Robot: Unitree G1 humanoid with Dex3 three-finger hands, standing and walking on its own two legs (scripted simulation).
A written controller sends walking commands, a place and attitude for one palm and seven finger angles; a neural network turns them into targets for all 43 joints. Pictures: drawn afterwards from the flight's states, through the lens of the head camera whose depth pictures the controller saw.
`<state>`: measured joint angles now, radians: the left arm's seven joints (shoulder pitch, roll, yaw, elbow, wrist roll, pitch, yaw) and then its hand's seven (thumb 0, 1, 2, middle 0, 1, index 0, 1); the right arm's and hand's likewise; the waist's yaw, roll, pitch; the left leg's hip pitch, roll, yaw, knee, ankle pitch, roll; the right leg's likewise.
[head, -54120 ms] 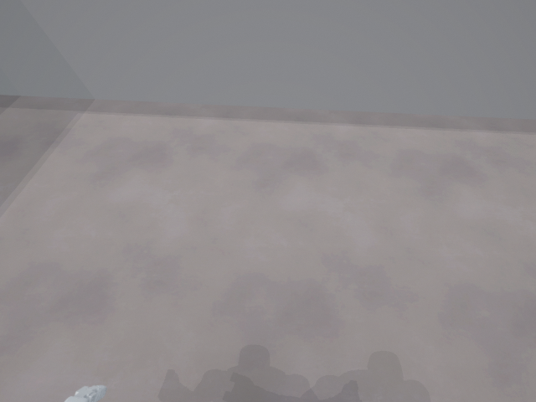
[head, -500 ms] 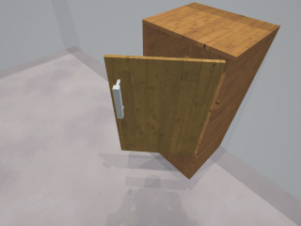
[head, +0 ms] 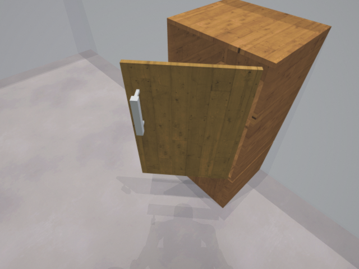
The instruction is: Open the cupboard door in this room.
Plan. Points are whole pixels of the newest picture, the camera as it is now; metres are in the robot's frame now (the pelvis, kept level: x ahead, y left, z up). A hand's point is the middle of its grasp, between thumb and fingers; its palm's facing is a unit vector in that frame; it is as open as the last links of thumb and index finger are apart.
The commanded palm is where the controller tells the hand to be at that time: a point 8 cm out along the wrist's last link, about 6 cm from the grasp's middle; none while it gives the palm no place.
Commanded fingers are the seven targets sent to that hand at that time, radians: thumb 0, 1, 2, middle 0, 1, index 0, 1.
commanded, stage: come to a stop and stand still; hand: left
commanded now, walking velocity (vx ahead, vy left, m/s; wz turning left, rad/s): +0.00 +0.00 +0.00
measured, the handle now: (138, 112) +0.59 +0.18 -0.02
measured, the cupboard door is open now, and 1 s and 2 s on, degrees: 42 42 42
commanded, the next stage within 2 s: look again from close up in 0.02 s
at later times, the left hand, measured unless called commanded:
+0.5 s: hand out of the picture +0.02 +0.17 -0.18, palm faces +0.02 -0.98 -0.20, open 7.3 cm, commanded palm none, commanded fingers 0.00 0.90 0.90 -0.20 -0.30 -0.20 -0.30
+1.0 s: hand (108, 220) +0.22 +0.18 -0.01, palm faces +0.13 -0.99 +0.00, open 7.8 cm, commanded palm +0.14 +0.23 -0.06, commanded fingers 0.00 0.55 0.75 -0.23 -0.53 -0.23 -0.53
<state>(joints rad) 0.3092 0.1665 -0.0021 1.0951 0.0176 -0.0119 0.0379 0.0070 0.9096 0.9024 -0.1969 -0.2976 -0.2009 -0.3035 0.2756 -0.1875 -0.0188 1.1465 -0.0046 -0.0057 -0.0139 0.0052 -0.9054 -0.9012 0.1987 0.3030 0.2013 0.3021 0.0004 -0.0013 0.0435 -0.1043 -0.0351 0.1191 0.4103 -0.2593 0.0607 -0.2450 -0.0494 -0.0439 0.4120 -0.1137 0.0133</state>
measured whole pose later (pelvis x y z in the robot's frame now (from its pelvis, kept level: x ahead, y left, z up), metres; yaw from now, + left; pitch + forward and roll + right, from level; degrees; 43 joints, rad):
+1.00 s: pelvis +0.00 -0.01 -0.04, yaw +4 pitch +7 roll +1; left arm 0.30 0.17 0.11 0.24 -0.22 -0.46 -0.15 0.02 0.79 0.84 -0.20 -0.39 -0.20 -0.39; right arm 0.26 -0.27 -0.03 0.66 0.01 -0.31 0.00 0.02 -0.91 -0.90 0.20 0.30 0.20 0.30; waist -0.03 -0.02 -0.11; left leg -0.50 -0.04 0.07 0.83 -0.44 0.05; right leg -0.63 -0.06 -0.04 0.83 -0.31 -0.01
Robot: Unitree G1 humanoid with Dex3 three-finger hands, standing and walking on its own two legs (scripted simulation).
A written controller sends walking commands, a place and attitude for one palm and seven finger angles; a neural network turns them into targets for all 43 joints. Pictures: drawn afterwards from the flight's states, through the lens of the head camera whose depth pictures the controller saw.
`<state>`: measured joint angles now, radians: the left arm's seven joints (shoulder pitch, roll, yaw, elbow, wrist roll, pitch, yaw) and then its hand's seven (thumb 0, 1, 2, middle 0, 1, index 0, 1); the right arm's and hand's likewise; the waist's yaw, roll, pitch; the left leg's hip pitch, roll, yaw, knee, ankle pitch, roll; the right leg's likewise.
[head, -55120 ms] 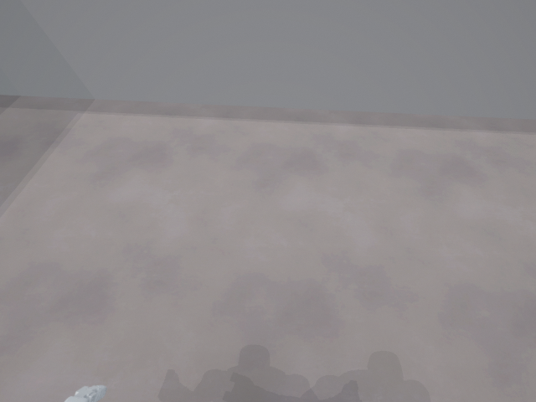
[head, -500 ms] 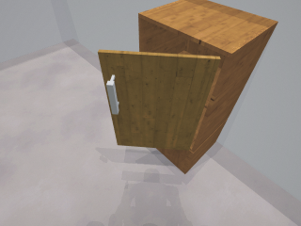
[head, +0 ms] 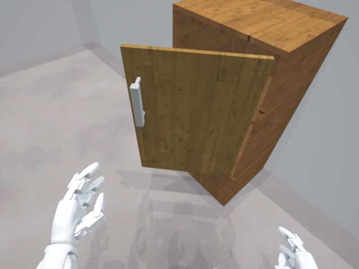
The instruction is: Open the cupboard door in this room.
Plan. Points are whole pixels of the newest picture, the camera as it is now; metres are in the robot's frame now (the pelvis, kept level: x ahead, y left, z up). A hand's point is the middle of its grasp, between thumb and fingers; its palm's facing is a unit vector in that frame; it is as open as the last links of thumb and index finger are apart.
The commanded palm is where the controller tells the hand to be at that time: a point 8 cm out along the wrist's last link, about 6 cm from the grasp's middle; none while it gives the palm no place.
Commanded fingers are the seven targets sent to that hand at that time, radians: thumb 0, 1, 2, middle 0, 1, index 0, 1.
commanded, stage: raise the hand with hooked fingers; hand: left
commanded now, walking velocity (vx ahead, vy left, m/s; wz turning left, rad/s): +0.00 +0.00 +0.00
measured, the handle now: (139, 102) +0.60 +0.15 +0.02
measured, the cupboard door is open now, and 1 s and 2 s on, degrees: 42 42 42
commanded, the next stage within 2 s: move the hooked fingers beside the handle in 1.82 s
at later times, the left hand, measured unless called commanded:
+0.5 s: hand (89, 225) +0.22 +0.20 +0.00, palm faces -0.10 -0.99 -0.06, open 10.7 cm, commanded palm +0.19 +0.26 +0.00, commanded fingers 0.00 -0.03 0.50 -0.27 -0.90 -0.27 -0.90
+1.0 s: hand (67, 205) +0.25 +0.25 +0.02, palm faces -0.05 -1.00 -0.08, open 13.5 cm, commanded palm +0.23 +0.30 +0.03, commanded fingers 0.00 -0.50 0.30 -0.30 -1.20 -0.30 -1.20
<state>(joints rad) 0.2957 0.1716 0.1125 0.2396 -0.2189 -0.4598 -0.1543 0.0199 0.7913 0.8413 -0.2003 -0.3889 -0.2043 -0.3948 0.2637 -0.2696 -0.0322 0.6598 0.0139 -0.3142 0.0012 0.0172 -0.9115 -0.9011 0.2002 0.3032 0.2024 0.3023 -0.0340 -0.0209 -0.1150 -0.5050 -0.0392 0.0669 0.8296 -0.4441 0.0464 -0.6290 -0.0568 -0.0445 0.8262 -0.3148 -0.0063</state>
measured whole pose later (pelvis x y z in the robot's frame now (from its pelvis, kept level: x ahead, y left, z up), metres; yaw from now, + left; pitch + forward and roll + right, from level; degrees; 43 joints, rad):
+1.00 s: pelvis +0.00 +0.00 -0.03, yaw +1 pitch +13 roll -3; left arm 0.16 0.39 0.35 0.22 -0.36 -0.34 -0.50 0.00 -0.38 0.35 -0.29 -1.13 -0.29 -1.13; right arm 0.26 -0.29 0.03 0.50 0.04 -0.24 -0.05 0.01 -0.90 -0.90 0.20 0.30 0.20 0.30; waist -0.01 0.01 -0.10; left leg -0.75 0.00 0.00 1.08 -0.55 0.04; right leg -0.82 -0.03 -0.11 0.98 -0.39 -0.01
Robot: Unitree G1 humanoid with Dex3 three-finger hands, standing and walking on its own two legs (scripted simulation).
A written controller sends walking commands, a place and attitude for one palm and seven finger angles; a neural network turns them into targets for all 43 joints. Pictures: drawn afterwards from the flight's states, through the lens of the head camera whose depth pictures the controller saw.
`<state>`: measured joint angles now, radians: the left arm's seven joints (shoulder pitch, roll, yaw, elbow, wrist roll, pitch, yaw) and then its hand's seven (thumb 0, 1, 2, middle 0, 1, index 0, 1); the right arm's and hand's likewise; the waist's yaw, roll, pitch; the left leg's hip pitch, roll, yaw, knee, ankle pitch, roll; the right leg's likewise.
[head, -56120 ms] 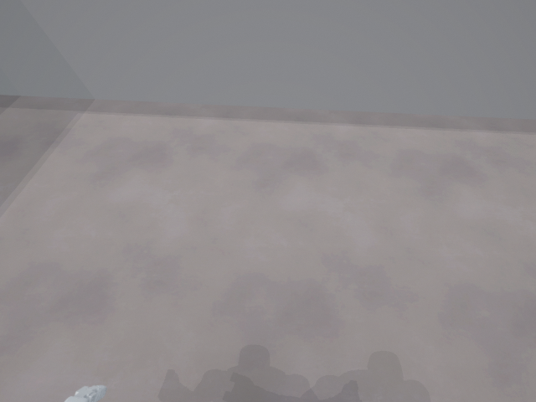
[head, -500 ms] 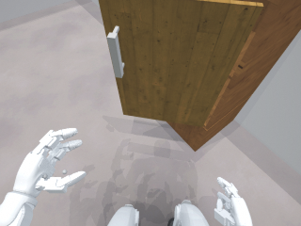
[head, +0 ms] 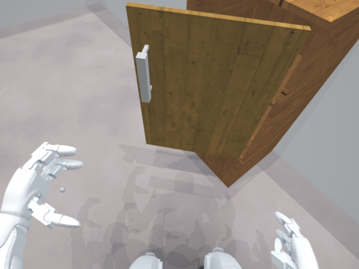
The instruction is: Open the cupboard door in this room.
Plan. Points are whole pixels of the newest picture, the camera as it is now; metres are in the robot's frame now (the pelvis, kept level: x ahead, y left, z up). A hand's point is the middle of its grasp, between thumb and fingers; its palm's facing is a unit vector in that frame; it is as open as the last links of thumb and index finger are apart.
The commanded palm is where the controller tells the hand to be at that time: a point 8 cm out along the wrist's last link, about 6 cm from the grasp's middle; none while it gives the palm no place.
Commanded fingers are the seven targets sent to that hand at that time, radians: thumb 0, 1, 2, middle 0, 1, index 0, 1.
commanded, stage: raise the hand with hooked fingers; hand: left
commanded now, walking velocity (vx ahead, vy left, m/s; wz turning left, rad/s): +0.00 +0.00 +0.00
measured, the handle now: (146, 74) +0.60 +0.13 +0.05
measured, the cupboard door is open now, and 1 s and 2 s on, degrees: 42 42 42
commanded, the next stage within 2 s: move the hooked fingers beside the handle in 0.82 s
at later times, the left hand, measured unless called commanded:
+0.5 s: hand (49, 164) +0.30 +0.28 +0.07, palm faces -0.09 -0.99 -0.05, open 13.9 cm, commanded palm +0.27 +0.32 +0.07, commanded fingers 0.00 -0.50 0.30 -0.30 -1.20 -0.30 -1.20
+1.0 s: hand (53, 169) +0.29 +0.27 +0.07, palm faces -0.08 -1.00 -0.05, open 13.9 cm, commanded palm +0.28 +0.32 +0.07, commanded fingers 0.00 -0.50 0.30 -0.30 -1.20 -0.30 -1.20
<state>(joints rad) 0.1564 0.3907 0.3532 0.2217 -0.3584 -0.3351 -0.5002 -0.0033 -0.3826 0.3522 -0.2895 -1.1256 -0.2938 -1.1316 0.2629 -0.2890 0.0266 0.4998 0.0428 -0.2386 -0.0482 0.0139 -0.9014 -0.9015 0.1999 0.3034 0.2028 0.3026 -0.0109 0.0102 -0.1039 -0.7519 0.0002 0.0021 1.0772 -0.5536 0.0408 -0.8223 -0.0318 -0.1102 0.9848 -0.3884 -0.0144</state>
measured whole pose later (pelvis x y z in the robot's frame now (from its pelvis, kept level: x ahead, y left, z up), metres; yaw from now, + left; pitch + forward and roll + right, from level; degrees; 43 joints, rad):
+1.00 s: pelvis +0.00 +0.00 +0.01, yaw +0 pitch +13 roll -2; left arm -0.05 0.45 0.43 0.46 -0.37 -0.31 -0.61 -0.01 -0.50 0.30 -0.30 -1.20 -0.30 -1.20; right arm 0.29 -0.29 0.05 0.51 0.04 -0.20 -0.05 0.01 -0.90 -0.90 0.20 0.30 0.21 0.30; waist -0.01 0.02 -0.10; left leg -0.73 0.00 0.01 1.03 -0.53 0.04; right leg -0.80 -0.03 -0.10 0.94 -0.36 -0.01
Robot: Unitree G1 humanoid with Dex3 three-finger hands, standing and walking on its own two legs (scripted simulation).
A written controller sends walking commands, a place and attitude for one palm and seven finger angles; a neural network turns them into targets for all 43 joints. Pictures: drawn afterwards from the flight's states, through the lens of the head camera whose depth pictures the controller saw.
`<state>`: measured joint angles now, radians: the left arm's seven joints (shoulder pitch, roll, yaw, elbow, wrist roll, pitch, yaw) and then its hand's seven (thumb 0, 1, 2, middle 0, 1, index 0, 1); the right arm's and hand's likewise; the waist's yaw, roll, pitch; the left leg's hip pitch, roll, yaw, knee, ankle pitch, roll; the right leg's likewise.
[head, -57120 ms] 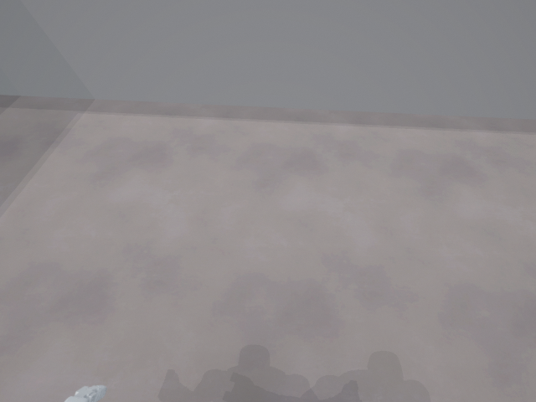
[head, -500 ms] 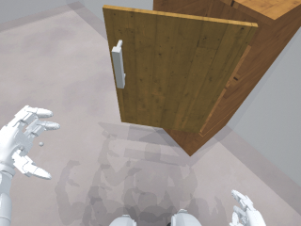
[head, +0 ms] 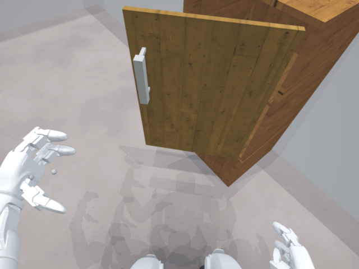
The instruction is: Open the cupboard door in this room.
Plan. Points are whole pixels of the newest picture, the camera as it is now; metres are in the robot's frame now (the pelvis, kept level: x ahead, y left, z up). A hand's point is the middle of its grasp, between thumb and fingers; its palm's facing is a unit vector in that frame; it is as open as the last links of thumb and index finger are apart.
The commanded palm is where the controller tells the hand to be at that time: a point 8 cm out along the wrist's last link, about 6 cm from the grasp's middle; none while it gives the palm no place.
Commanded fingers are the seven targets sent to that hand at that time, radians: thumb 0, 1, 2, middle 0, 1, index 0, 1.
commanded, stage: move the hooked fingers beside the handle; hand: left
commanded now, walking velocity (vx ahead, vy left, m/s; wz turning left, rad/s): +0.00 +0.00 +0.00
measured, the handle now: (144, 77) +0.60 +0.14 +0.05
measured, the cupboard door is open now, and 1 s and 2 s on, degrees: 42 42 42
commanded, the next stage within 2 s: none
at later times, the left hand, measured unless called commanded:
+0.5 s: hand (79, 134) +0.38 +0.25 +0.06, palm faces -0.09 -1.00 -0.02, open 13.9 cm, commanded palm +0.37 +0.30 +0.06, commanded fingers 0.00 -0.50 0.30 -0.30 -1.20 -0.30 -1.20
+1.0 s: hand (96, 109) +0.46 +0.23 +0.06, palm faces -0.10 -0.99 -0.01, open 13.9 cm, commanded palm +0.45 +0.28 +0.05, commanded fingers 0.00 -0.50 0.30 -0.30 -1.20 -0.30 -1.20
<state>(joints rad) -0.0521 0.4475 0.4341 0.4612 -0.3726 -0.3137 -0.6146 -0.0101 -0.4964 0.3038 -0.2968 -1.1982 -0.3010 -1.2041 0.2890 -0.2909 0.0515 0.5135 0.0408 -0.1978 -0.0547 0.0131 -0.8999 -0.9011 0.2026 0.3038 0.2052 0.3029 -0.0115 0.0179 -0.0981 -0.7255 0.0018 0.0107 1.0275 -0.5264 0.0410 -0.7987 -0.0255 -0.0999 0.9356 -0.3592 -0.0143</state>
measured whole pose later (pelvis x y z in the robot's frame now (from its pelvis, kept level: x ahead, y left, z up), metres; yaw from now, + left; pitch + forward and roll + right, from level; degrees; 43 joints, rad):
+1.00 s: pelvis +0.00 +0.01 -0.01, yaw -2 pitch +20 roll -2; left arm -0.69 0.55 0.44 1.02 -0.20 -0.38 -0.51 -0.01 -0.50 0.30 -0.30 -1.20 -0.30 -1.20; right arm 0.36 -0.29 0.05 0.58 0.02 -0.01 -0.03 0.01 -0.90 -0.90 0.20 0.30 0.20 0.30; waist -0.11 0.00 -0.11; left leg -0.87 0.01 0.04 1.06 -0.54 0.05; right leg -0.96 -0.01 -0.07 0.96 -0.35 -0.01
